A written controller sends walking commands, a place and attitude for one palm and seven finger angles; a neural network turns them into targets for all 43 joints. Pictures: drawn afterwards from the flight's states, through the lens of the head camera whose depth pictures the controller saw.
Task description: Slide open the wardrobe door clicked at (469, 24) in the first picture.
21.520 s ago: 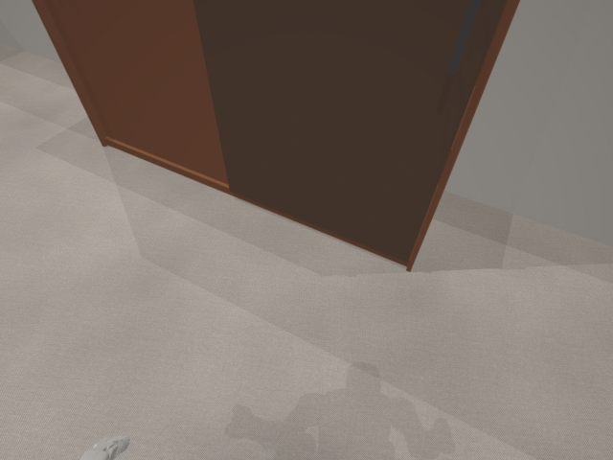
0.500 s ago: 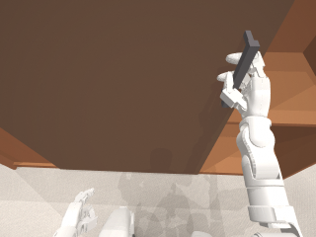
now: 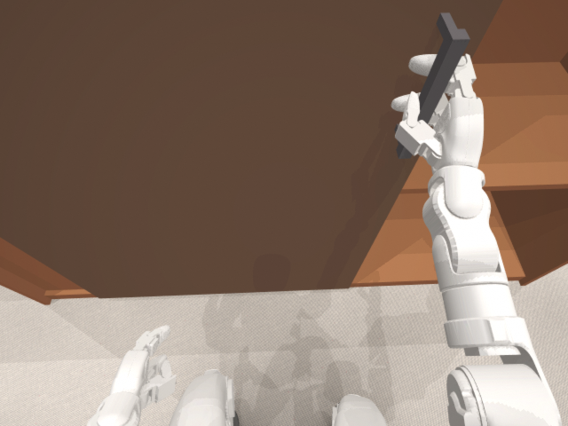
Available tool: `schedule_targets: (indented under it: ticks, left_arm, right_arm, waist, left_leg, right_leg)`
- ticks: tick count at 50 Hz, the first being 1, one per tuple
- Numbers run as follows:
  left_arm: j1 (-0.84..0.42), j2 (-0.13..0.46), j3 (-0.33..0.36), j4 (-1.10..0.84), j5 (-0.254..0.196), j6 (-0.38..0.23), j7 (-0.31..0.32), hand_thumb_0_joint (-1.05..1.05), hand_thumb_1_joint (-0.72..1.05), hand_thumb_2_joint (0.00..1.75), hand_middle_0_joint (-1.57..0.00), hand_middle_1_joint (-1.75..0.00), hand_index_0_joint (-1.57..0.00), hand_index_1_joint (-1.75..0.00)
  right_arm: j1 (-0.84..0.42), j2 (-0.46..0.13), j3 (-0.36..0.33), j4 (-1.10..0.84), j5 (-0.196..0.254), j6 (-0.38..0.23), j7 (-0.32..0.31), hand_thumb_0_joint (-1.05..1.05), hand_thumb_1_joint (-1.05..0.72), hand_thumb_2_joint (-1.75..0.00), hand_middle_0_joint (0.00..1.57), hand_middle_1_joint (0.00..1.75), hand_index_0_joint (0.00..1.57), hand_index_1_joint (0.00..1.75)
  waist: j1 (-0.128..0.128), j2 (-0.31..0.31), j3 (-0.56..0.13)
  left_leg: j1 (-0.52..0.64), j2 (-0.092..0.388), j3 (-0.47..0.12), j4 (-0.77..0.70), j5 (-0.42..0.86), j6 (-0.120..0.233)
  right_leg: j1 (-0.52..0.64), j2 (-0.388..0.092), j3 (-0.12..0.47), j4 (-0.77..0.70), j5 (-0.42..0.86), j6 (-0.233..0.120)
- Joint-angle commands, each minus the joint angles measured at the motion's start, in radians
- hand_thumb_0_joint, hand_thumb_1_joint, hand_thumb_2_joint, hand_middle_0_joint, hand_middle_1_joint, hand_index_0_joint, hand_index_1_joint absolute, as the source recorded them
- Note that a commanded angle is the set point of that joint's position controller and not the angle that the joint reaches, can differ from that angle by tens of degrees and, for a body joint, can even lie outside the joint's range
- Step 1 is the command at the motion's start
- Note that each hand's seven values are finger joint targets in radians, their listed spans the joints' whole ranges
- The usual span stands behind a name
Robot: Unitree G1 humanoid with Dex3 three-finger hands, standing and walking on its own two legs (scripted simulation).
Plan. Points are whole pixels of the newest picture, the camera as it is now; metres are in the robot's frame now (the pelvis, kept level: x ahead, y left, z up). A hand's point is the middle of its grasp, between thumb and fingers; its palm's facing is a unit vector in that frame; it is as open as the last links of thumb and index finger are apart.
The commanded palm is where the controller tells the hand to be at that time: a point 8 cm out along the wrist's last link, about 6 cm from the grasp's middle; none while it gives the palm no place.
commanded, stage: step sideways, sliding the door along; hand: right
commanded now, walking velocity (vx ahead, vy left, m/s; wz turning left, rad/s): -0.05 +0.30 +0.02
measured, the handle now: (422, 95) +0.47 -0.20 +0.16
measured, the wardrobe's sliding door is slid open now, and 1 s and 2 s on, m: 0.64 0.70 0.70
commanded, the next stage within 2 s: stop walking and hold the door there in 0.40 s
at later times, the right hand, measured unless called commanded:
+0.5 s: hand (352, 123) +0.43 -0.10 +0.15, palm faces +0.40 +0.91 -0.04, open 6.3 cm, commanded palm +0.40 -0.13 +0.13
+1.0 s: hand (357, 123) +0.43 -0.11 +0.15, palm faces +0.52 +0.83 -0.19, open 6.3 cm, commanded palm +0.39 -0.13 +0.13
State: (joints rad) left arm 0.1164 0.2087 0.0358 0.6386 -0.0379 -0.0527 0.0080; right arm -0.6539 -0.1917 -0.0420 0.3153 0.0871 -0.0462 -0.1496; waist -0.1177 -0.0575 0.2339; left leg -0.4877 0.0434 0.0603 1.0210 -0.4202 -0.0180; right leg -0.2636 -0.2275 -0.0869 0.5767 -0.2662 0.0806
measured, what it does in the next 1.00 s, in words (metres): steps to the left: left foot, then right foot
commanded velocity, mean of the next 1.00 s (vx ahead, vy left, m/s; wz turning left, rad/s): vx -0.10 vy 0.05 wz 0.04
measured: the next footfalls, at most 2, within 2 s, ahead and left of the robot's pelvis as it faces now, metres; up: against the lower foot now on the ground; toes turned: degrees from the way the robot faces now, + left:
left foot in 0.14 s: +0.08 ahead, +0.23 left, +0.00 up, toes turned +5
right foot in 0.32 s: +0.05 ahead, -0.03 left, +0.00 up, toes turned -15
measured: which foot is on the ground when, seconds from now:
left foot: up 0.00-0.12, down 0.14-0.32, up 0.34-0.62, down 0.64-0.96, up 0.98-1.00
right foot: down 0.00-0.14, up 0.16-0.30, down 0.32-0.62, up 0.64-0.92, down 0.94-1.00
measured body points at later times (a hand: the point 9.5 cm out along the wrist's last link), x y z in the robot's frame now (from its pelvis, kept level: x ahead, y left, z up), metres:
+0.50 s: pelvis +0.04 +0.14 +0.01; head +0.13 +0.11 +0.44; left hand +0.24 +0.35 -0.10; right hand +0.41 -0.15 +0.16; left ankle +0.09 +0.30 -0.67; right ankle +0.02 -0.02 -0.73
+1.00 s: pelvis +0.03 +0.20 -0.01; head +0.04 +0.19 +0.44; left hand +0.14 +0.50 -0.09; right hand +0.40 -0.15 +0.16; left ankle +0.12 +0.33 -0.73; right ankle +0.06 +0.10 -0.74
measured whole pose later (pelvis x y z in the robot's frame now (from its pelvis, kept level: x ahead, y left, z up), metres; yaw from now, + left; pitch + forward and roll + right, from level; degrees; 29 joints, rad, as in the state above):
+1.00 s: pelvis +0.03 +0.20 -0.01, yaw +2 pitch -2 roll +0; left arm 0.23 0.34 0.03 0.70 -0.05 -0.05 0.08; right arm -0.51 -0.51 -0.41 0.65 0.02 -0.11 -0.15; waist 0.03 0.01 0.06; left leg -0.42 0.04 0.04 0.65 -0.29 -0.01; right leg -0.28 -0.02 -0.09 0.63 -0.29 -0.03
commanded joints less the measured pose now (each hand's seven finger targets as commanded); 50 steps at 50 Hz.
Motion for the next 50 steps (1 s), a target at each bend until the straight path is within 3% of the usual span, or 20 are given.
schedule_targets:
  ticks: [1, 5, 8, 9, 13, 14, 15, 16, 19, 25, 26, 28, 30, 31, 32, 35, 43, 46, 47, 50]
  left_arm:
    - [-0.026, 0.154, 0.04, -0.143, -0.007, -0.04, 0.016, 0.0, 0.9, 0.9, -0.2, -0.3, -0.2, -0.3]
    - [-0.037, 0.13, 0.022, -0.146, -0.024, -0.047, 0.022, 0.0, 0.9, 0.9, -0.2, -0.3, -0.2, -0.3]
    - [-0.081, 0.059, -0.001, -0.138, -0.025, -0.06, 0.054, 0.0, 0.9, 0.9, -0.2, -0.3, -0.2, -0.3]
    - [-0.093, 0.087, 0.015, -0.115, -0.022, -0.059, 0.07, 0.0, 0.9, 0.9, -0.2, -0.3, -0.2, -0.3]
    - [-0.056, 0.073, 0.001, -0.088, -0.013, -0.07, 0.077, 0.0, 0.9, 0.9, -0.2, -0.3, -0.2, -0.3]
    - [-0.049, 0.095, 0.018, -0.095, -0.012, -0.059, 0.081, 0.0, 0.9, 0.9, -0.2, -0.3, -0.2, -0.3]
    - [-0.031, 0.15, 0.055, -0.122, -0.005, -0.055, 0.071, 0.0, 0.9, 0.9, -0.2, -0.3, -0.2, -0.3]
    - [-0.031, 0.169, 0.069, -0.137, -0.007, -0.056, 0.03, 0.0, 0.9, 0.9, -0.2, -0.3, -0.2, -0.3]
    - [-0.031, 0.154, 0.062, -0.146, -0.004, -0.084, -0.023, 0.0, 0.9, 0.9, -0.2, -0.3, -0.2, -0.3]
    - [-0.003, 0.155, 0.056, -0.179, -0.006, -0.095, -0.014, 0.0, 0.9, 0.9, -0.2, -0.3, -0.2, -0.3]
    - [0.051, 0.205, 0.072, -0.102, 0.005, -0.063, 0.014, 0.0, 0.9, 0.9, -0.2, -0.3, -0.2, -0.3]
    - [0.03, 0.175, 0.046, -0.148, -0.009, -0.067, 0.006, 0.0, 0.9, 0.9, -0.2, -0.3, -0.2, -0.3]
    - [0.04, 0.167, 0.038, -0.134, -0.025, -0.082, 0.012, 0.0, 0.9, 0.9, -0.2, -0.3, -0.2, -0.3]
    - [0.022, 0.122, 0.026, -0.138, -0.023, -0.077, 0.024, 0.0, 0.9, 0.9, -0.2, -0.3, -0.2, -0.3]
    - [-0.028, 0.116, 0.018, -0.15, -0.007, -0.083, 0.045, 0.0, 0.9, 0.9, -0.2, -0.3, -0.2, -0.3]
    - [-0.016, 0.154, 0.001, -0.105, -0.025, -0.08, 0.064, 0.0, 0.9, 0.9, -0.2, -0.3, -0.2, -0.3]
    - [0.0, 0.202, 0.002, -0.053, -0.016, -0.063, 0.074, 0.0, 0.9, 0.9, -0.2, -0.3, -0.2, -0.3]
    - [0.04, 0.231, 0.014, -0.058, -0.009, -0.052, 0.075, 0.0, 0.9, 0.9, -0.2, -0.3, -0.2, -0.3]
    - [0.035, 0.265, 0.021, -0.085, -0.009, -0.052, 0.074, 0.0, 0.9, 0.9, -0.2, -0.3, -0.2, -0.3]
    - [0.064, 0.221, 0.014, -0.086, -0.003, -0.05, 0.08, 0.0, 0.9, 0.9, -0.2, -0.3, -0.2, -0.3]
  right_arm:
    - [-0.522, 0.116, 0.242, -0.344, -0.009, -0.133, 0.111, 0.0, -0.9, -0.9, 0.45, 1.4, 0.45, 1.4]
    - [-0.479, 0.087, 0.22, -0.336, -0.01, -0.138, 0.096, 0.0, -0.9, -0.9, 0.45, 1.4, 0.45, 1.4]
    - [-0.469, -0.045, 0.159, -0.368, -0.043, -0.145, 0.067, 0.0, -0.9, -0.9, 0.45, 1.4, 0.45, 1.4]
    - [-0.409, -0.044, 0.149, -0.386, -0.026, -0.129, 0.059, 0.0, -0.9, -0.9, 0.45, 1.4, 0.45, 1.4]
    - [-0.436, 0.035, 0.187, -0.504, -0.017, -0.169, 0.041, 0.0, -0.9, -0.9, 0.45, 1.4, 0.45, 1.4]
    - [-0.435, 0.023, 0.187, -0.516, -0.009, -0.183, 0.044, 0.0, -0.9, -0.9, 0.45, 1.4, 0.45, 1.4]
    - [-0.417, 0.068, 0.215, -0.535, 0.005, -0.184, 0.065, 0.0, -0.9, -0.9, 0.45, 1.4, 0.45, 1.4]
    - [-0.425, 0.112, 0.229, -0.51, -0.007, -0.186, 0.093, 0.0, -0.9, -0.9, 0.45, 1.4, 0.45, 1.4]
    - [-0.505, 0.082, 0.2, -0.579, -0.035, -0.194, 0.1, 0.0, -0.9, -0.9, 0.45, 1.4, 0.45, 1.4]
    - [-0.355, 0.006, 0.135, -0.478, -0.026, -0.145, 0.108, 0.0, -0.9, -0.9, 0.45, 1.4, 0.45, 1.4]
    - [-0.131, -0.566, -0.431, -0.115, -0.06, -0.136, 0.048, 0.0, -0.9, -0.9, 0.45, 1.4, 0.45, 1.4]
    - [-0.173, -0.424, -0.268, -0.22, -0.054, -0.164, 0.075, 0.0, -0.9, -0.9, 0.45, 1.4, 0.45, 1.4]
    - [-0.138, -0.496, -0.319, -0.155, -0.073, -0.187, 0.075, 0.0, -0.9, -0.9, 0.45, 1.4, 0.45, 1.4]
    - [-0.104, -0.591, -0.391, -0.107, -0.085, -0.195, 0.066, 0.0, -0.9, -0.9, 0.45, 1.4, 0.45, 1.4]
    - [-0.049, -0.7, -0.516, -0.05, -0.077, -0.173, 0.053, 0.0, -0.9, -0.9, 0.45, 1.4, 0.45, 1.4]
    - [0.008, -0.65, -0.523, -0.039, -0.051, -0.147, 0.024, 0.0, -0.9, -0.9, 0.45, 1.4, 0.45, 1.4]
    - [-0.121, -0.629, -0.464, 0.084, -0.072, -0.151, 0.008, 0.0, -0.9, -0.9, 0.45, 1.4, 0.45, 1.4]
    - [-0.156, -0.576, -0.389, 0.058, -0.073, -0.175, 0.015, 0.0, -0.9, -0.9, 0.45, 1.4, 0.45, 1.4]
    - [-0.177, -0.547, -0.361, 0.033, -0.065, -0.183, 0.021, 0.0, -0.9, -0.9, 0.45, 1.4, 0.45, 1.4]
    - [-0.19, -0.559, -0.345, 0.079, -0.08, -0.166, 0.023, 0.0, -0.9, -0.9, 0.45, 1.4, 0.45, 1.4]
  waist:
    - [0.16, -0.261, -0.552]
    - [0.143, -0.213, -0.562]
    - [0.117, 0.28, -0.549]
    - [0.105, 0.425, -0.56]
    - [0.155, 0.3, -0.614]
    - [0.172, 0.244, -0.628]
    - [0.167, 0.026, -0.686]
    - [0.142, -0.058, -0.745]
    - [0.159, -0.27, -0.639]
    - [0.151, -0.295, -0.55]
    - [0.128, -0.321, -0.541]
    - [0.115, -0.361, -0.524]
    - [0.109, -0.195, -0.55]
    - [0.105, 0.135, -0.57]
    - [0.079, 0.253, -0.553]
    - [0.101, 0.313, -0.597]
    - [0.117, 0.248, -0.561]
    - [0.132, -0.03, -0.511]
    - [0.109, -0.199, -0.47]
    - [0.124, -0.263, -0.425]
  left_leg:
    - [0.099, -0.003, 0.041, -0.188, 0.02, -0.007]
    - [0.32, -0.038, 0.082, -0.484, 0.227, -0.012]
    - [0.496, 0.298, -0.187, -0.543, 1.165, 0.134]
    - [0.517, 0.307, -0.239, -0.507, 1.26, 0.178]
    - [0.634, 0.213, -0.074, -0.313, 1.334, 0.133]
    - [0.445, 0.168, -0.018, -0.232, 1.085, 0.071]
    - [0.084, 0.053, -0.003, -0.09, 0.489, -0.013]
    - [-0.06, 0.011, -0.081, 0.05, -0.167, -0.007]
    - [-0.167, 0.031, -0.095, 0.035, -0.121, 0.002]
    - [0.01, -0.04, 0.04, -0.147, 0.071, -0.017]
    - [0.012, -0.063, 0.054, -0.178, 0.076, -0.033]
    - [0.125, -0.068, 0.079, -0.429, 0.167, -0.016]
    - [0.347, -0.035, 0.069, -0.613, 0.585, -0.006]
    - [0.555, 0.173, -0.147, -0.555, 1.081, 0.071]
    - [0.549, 0.332, -0.305, -0.513, 1.399, 0.142]
    - [0.577, 0.348, -0.317, -0.471, 1.261, 0.178]
    - [0.308, 0.305, -0.234, -0.623, 0.608, 0.145]
    - [0.206, 0.156, -0.135, -0.531, 0.29, 0.079]
    - [0.15, 0.042, -0.064, -0.441, 0.129, 0.032]
    - [0.119, -0.032, -0.061, -0.086, -0.042, 0.019]
  right_leg:
    - [0.322, -0.199, 0.054, -0.092, 0.625, -0.2]
    - [0.237, -0.115, 0.036, 0.061, 0.503, -0.128]
    - [-0.174, 0.153, -0.018, 0.448, -0.4, -0.034]
    - [-0.201, 0.166, 0.037, 0.55, -0.449, -0.034]
    - [-0.055, 0.131, -0.03, 0.008, -0.093, -0.038]
    - [0.197, 0.045, -0.007, -0.134, 0.296, -0.063]
    - [0.548, -0.215, 0.262, -0.114, 1.041, -0.194]
    - [0.68, -0.37, 0.328, -0.044, 1.389, -0.279]
    - [0.653, -0.309, 0.184, -0.021, 1.154, -0.267]
    - [0.507, -0.203, -0.027, -0.074, 0.991, -0.16]
    - [0.493, -0.201, -0.068, -0.097, 0.989, -0.147]
    - [0.432, -0.157, -0.114, 0.046, 0.876, -0.101]
    - [0.27, -0.019, -0.129, 0.263, 0.581, -0.077]
    - [-0.023, 0.096, -0.112, 0.473, -0.053, -0.054]
    - [-0.204, 0.183, -0.005, 0.627, -0.431, -0.041]
    - [-0.262, 0.18, 0.139, 0.722, -0.372, -0.029]
    - [-0.004, 0.198, 0.105, 0.219, -0.192, -0.061]
    - [0.155, 0.138, 0.075, -0.167, 0.071, -0.067]
    - [0.105, -0.025, 0.267, -0.25, 0.163, -0.143]
    - [0.015, -0.132, 0.341, -0.298, 0.28, -0.234]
